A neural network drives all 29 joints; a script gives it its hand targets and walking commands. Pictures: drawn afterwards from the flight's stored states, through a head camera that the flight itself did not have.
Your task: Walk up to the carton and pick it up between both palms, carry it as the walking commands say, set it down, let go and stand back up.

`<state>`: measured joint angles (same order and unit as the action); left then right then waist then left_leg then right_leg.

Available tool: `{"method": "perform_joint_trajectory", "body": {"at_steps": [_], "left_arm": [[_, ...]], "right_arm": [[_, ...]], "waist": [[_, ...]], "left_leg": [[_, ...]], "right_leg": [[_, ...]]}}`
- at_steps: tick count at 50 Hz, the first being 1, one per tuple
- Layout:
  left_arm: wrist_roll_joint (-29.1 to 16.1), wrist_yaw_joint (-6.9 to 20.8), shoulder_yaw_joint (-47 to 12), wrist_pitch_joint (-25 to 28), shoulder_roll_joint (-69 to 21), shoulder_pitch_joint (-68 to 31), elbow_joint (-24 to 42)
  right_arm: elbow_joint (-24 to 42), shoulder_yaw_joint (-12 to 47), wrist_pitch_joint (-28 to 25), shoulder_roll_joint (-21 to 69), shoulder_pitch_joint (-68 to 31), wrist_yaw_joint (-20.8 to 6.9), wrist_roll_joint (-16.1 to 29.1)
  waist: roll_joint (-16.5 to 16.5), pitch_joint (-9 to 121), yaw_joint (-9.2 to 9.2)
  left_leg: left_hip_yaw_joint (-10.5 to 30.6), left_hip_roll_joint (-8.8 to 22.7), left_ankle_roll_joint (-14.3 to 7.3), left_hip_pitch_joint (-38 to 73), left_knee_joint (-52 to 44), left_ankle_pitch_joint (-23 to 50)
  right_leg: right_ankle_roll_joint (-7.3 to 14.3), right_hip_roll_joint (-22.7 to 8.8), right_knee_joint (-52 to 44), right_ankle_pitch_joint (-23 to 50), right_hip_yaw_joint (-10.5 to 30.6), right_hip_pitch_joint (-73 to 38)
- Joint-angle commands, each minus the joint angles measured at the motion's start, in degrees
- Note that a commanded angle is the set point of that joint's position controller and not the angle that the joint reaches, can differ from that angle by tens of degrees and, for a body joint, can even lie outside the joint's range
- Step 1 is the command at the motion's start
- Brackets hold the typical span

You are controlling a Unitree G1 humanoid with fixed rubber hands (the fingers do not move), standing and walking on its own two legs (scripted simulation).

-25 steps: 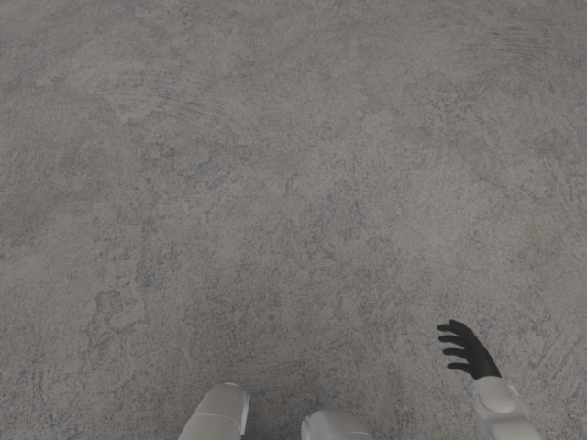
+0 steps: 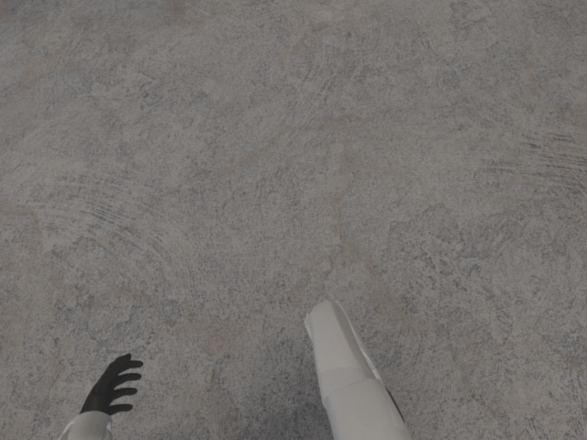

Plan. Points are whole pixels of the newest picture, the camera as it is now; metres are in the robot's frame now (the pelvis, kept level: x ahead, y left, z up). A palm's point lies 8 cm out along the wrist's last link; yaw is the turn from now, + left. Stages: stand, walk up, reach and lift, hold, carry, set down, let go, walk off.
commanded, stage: walk up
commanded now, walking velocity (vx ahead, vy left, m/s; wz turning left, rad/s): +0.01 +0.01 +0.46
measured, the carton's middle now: out of the picture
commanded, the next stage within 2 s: none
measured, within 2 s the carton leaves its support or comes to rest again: neither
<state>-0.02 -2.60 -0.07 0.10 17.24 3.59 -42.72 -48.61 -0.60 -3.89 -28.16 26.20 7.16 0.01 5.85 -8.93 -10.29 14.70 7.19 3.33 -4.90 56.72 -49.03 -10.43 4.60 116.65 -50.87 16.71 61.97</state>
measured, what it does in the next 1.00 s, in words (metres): walks ahead, turning left: right foot, then left foot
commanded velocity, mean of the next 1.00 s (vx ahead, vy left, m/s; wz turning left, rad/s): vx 0.01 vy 0.00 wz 0.51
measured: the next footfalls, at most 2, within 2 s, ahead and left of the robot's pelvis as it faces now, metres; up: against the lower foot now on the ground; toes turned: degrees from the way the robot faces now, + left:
right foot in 0.04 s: +0.28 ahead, -0.24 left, +0.01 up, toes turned +5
left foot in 0.36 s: +0.39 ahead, -0.14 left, +0.02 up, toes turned +8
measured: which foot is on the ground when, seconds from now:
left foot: down 0.00-0.04, up 0.06-0.34, down 0.36-0.52, up 0.54-0.78, down 0.80-0.92, up 0.94-1.00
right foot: up 0.00-0.02, down 0.04-0.34, up 0.36-0.52, down 0.54-0.76, up 0.78-0.90, down 0.92-1.00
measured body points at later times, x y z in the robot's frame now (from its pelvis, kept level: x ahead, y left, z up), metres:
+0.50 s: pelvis +0.49 -0.36 +0.10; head +0.57 -0.41 +0.54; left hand +0.55 -0.06 +0.02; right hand +0.59 -0.62 -0.07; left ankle +0.36 -0.15 -0.59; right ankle +0.52 -0.51 -0.52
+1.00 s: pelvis +0.77 -0.57 +0.10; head +0.80 -0.58 +0.55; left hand +0.66 -0.31 -0.01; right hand +0.99 -0.73 -0.05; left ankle +0.56 -0.44 -0.56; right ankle +0.85 -0.60 -0.61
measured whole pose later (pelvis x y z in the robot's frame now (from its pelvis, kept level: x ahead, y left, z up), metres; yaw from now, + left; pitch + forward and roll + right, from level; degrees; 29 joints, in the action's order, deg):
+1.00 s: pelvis +0.77 -0.57 +0.10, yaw +38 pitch -2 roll +4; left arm 0.0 -1.9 0.0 1.0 14.2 15.1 -46.6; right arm -49.9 -0.6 1.1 -16.3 14.1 3.6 0.0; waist 0.5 -4.7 2.0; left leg 11.1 -0.6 6.8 -13.6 53.4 -31.9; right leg -4.5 -1.8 46.6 -21.2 -1.3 23.5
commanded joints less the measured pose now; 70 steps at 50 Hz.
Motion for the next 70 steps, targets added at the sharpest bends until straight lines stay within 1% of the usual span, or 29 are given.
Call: {"method": "perform_joint_trajectory", "body": {"at_steps": [1,3,5,10,14,15,17,18,22,24,26,27,30,33,37,38,39,40,44,46,47,49,54,55,56,58,61,64,70], "left_arm": [[-4.46,5.05,2.36,2.2,5.04,18.72,0.18],[-1.18,3.33,1.39,0.9,11.56,23.39,-4.91],[-4.45,0.15,3.87,2.04,16.35,30.71,-5.35],[-0.22,-2.25,5.87,0.01,3.34,19.81,-4.39],[1.06,-2.51,5.15,1.05,0.82,18.86,-6.55],[-0.63,-2.45,5.18,0.48,2.2,10.33,-2.87],[-5.55,-2.4,10.1,-0.1,14.63,-18.36,4.94],[-3.58,-2.85,7.42,1.57,6.63,-9.33,5.16],[0.72,0.61,3.34,1.98,4.17,-11.95,9.91],[-1.34,2.02,-0.32,0.82,4.09,2.13,1.23],[-1.1,1.2,2.01,1.38,6.5,16.78,-7.55],[-1.36,0.5,4.22,1.72,13.39,21.98,-9.92],[-3.0,0.28,3.71,0.39,13.35,20.59,-7.18],[-1.82,-0.81,4.04,0.27,8.91,21.09,-6.65],[-3.86,-1.26,8.38,-0.96,11.99,7.67,-3.5],[-6.44,-1.25,9.86,-1.17,16.53,-2.82,-0.18],[-4.32,-1.22,7.87,-0.97,9.17,1.33,1.44],[-0.12,-1.24,3.66,-0.18,0.06,8.98,3.81],[-0.32,1.8,1.25,0.85,2.01,11.31,-0.38],[-0.34,1.38,3.9,3.59,11.91,29.22,-8.56],[-1.32,0.56,4.11,3.41,19.48,32.02,-9.16],[-2.66,0.33,3.97,1.55,16.29,21.68,-3.75],[-4.2,-0.27,8.25,-2.31,14.3,3.52,-3.5],[-3.82,-0.11,6.86,-2.38,8.22,12.11,-5.17],[0.17,0.29,4.85,-1.75,4.01,20.67,-3.5],[-0.08,1.35,4.6,-1.08,5.81,16.73,-0.54],[-0.01,1.6,2.76,-0.54,5.25,18.48,-3.56],[-0.06,1.44,5.29,-0.68,19.36,25.75,-4.47],[1.74,-0.94,4.72,-0.3,11.65,17.62,-2.6]], "right_arm": [[4.48,-4.29,-1.74,-2.83,-14.75,-0.68,0.45],[-2.53,-3.98,-2.09,3.28,8.73,-0.73,0.3],[1.92,-5.2,0.45,4.81,11.5,-0.29,3.63],[-1.35,-4.84,4.92,4.53,0.39,-3.3,1.3],[0.26,-3.76,5.4,8.29,-10.13,-3.66,1.52],[-0.43,-4.68,4.89,7.1,-3.94,-3.46,1.56],[-9.07,-9.67,1.96,-1.55,35.74,-1.77,2.55],[-6.49,-9.72,1.13,-3.87,16.93,-1.33,4.39],[0.03,-3.25,-1.06,6.73,-9.57,-1.48,0.61],[0.59,-3.71,2.28,3.24,-17.98,-2.0,2.09],[-2.18,-4.92,3.06,3.04,-10.91,-3.47,-0.15],[-1.22,-3.71,2.63,9.92,-7.69,-3.76,-1.07],[1.48,-4.4,5.49,11.83,-5.49,-2.44,-0.04],[-1.62,-5.76,7.74,9.21,-6.04,-3.79,0.04],[-3.38,-7.89,4.83,3.64,9.32,-3.81,1.4],[-5.36,-9.03,3.44,0.65,19.98,-3.33,2.61],[-5.59,-9.24,2.19,3.3,9.01,-2.51,2.64],[0.88,-6.83,1.59,8.69,-6.28,-2.71,2.7],[3.29,-6.28,3.93,5.93,-19.26,-4.11,0.55],[1.27,-4.55,3.58,10.82,-15.28,-3.92,-0.84],[3.14,-4.67,3.37,12.99,-10.59,-3.68,-0.93],[0.88,-5.58,6.3,10.39,-4.74,-3.92,0.37],[-7.94,-7.62,6.44,5.62,14.69,-4.2,1.92],[-6.01,-7.51,5.49,6.51,2.56,-3.72,1.69],[2.1,-5.96,4.67,9.95,-19.26,-3.98,1.22],[5.42,-5.13,4.96,7.91,-23.21,-5.04,2.23],[3.3,-5.23,5.97,4.96,-22.41,-5.73,0.25],[5.89,-4.83,7.8,9.81,-19.63,-5.59,0.3],[1.41,-5.69,8.78,7.48,-17.21,-8.12,1.11]], "waist": [[-14.05,15.83,30.55],[-16.09,32.66,18.06],[-53.82,34.92,14.76],[-30.26,19.49,12.76],[-20.93,2.54,11.99],[-24.1,-1.11,6.81],[-14.13,14.23,-24.68],[32.05,23.44,-13.13],[4.82,7.76,4.09],[-1.5,6.96,13.87],[-7.64,18.81,16.99],[-28.09,21.04,16.97],[-37.18,17.12,14.05],[-26.04,10.25,12.94],[-37.7,17.09,2.04],[-18.78,20.89,-10.71],[22.87,19.15,-3.66],[15.93,19.1,9.27],[17.58,5.97,12.37],[-5.07,14.88,21.06],[-32.9,15.09,18.83],[-26.92,13.73,11.51],[-25.01,11.18,-3.07],[14.84,11.97,3.67],[10.55,9.63,15.02],[-0.32,10.27,13.68],[11.36,3.05,14.88],[-26.45,3.96,17.57],[-14.14,0.79,12.15]], "left_leg": [[6.55,-21.43,-2.12,-38.31,10.92,33.53],[7.61,-19.02,3.5,-21.73,29.36,17.25],[8.92,-22.77,6.18,-29.76,54.13,14.07],[-2.09,-11.01,2.93,-41.91,42.39,18.2],[-17.68,-17.45,0.02,-22.23,12.43,12.45],[-24.44,-20.48,0.76,-6.68,-2.18,9.88],[-14.38,-2.07,-19.63,49.11,-44.11,33.19],[17.07,16.78,-24.3,47.87,-24.02,94.97],[21.26,7.21,-9.01,3.26,-12.94,71.97],[2.16,-6.09,-5.54,-14.63,-27.83,46.49],[1.0,-10.89,-2.84,-17.43,-3.54,51.55],[-0.06,-22.05,-0.87,-33.66,8.91,7.5],[2.01,-18.62,1.31,-28.64,18.79,12.6],[-5.12,-15.07,0.49,-26.15,10.24,20.48],[-21.07,-16.14,-6.22,12.55,-37.23,10.58],[-16.79,-5.76,-14.18,35.35,-48.22,30.9],[9.69,13.35,-18.07,37.6,-30.96,70.98],[5.43,14.18,-13.46,17.22,-25.82,86.17],[-5.39,-1.9,-5.38,0.97,-29.58,65.06],[-1.78,-10.64,0.65,-20.44,-1.63,42.57],[-5.76,-20.52,3.43,-30.8,10.96,3.02],[-0.31,-17.45,1.93,-17.03,9.99,13.27],[-23.49,-9.01,-6.65,26.45,-48.79,21.32],[2.63,8.09,-11.17,15.91,-40.72,45.5],[8.83,7.61,-11.29,1.75,-36.96,47.81],[-0.45,7.27,-9.19,-2.02,-33.73,43.12],[0.92,0.85,-4.64,-12.67,-29.75,42.69],[-6.2,-17.47,0.85,-28.5,2.21,7.24],[-8.95,-12.23,0.97,-15.91,2.73,21.81]], "right_leg": [[-0.81,-1.11,-75.85,52.69,-21.02,-70.72],[-5.72,-17.91,-66.39,108.12,-1.46,-72.62],[-12.01,-27.28,-89.99,128.0,25.02,-82.37],[1.79,-20.67,-78.03,114.95,7.52,-75.16],[-10.33,-9.78,-91.19,113.98,-15.37,-51.46],[-19.36,-5.39,-95.28,123.83,-25.04,-40.76],[-34.28,8.38,-10.79,127.82,-41.56,-5.05],[-9.78,2.68,13.47,5.56,-13.95,5.29],[12.01,-13.09,-35.24,-15.75,13.96,-10.42],[7.21,-3.98,-80.78,32.64,-16.94,-42.65],[4.91,-9.09,-93.35,56.34,-16.97,-62.95],[3.6,-21.9,-91.41,88.03,-4.47,-73.28],[-6.41,-26.12,-100.24,82.6,12.29,-63.74],[-8.75,-19.22,-96.23,103.21,-2.62,-65.67],[-34.85,-2.64,-79.69,152.96,-37.42,-57.73],[-33.72,3.07,-46.47,127.05,-39.31,-36.77],[-11.44,-1.05,-13.44,13.61,-16.56,-12.11],[-0.56,-7.44,-26.39,6.84,-5.32,-21.34],[6.5,-6.45,-83.26,27.08,-16.71,-40.07],[1.71,-15.95,-95.67,70.0,-10.87,-70.79],[-1.03,-28.64,-97.96,94.18,2.01,-70.15],[-9.24,-26.03,-106.99,76.57,9.38,-57.46],[-34.37,-3.62,-81.02,94.21,-36.3,-36.46],[-14.04,-5.27,-43.25,24.61,-24.69,-31.77],[-2.87,-8.67,-45.47,18.82,-10.85,-32.56],[5.42,-9.42,-50.94,20.74,-8.78,-35.2],[4.86,-6.73,-92.01,30.52,-18.74,-55.4],[2.15,-30.91,-107.67,33.02,1.6,-52.33],[3.0,-23.32,-107.76,32.88,-5.32,-46.55]]}}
